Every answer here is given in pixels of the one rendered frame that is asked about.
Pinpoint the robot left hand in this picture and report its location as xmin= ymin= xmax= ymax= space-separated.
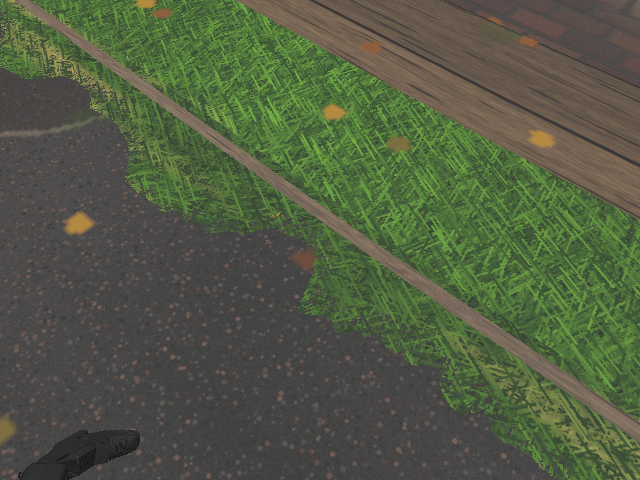
xmin=18 ymin=430 xmax=140 ymax=480

